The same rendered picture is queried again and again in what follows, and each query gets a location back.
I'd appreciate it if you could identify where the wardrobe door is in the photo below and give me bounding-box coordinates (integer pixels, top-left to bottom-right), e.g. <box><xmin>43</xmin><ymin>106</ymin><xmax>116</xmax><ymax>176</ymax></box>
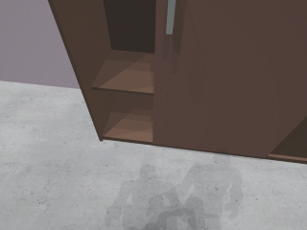
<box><xmin>270</xmin><ymin>116</ymin><xmax>307</xmax><ymax>158</ymax></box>
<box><xmin>153</xmin><ymin>0</ymin><xmax>307</xmax><ymax>158</ymax></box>

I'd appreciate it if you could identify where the handle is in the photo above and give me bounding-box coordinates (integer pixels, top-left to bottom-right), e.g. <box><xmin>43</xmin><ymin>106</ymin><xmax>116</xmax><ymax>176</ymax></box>
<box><xmin>166</xmin><ymin>0</ymin><xmax>176</xmax><ymax>35</ymax></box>

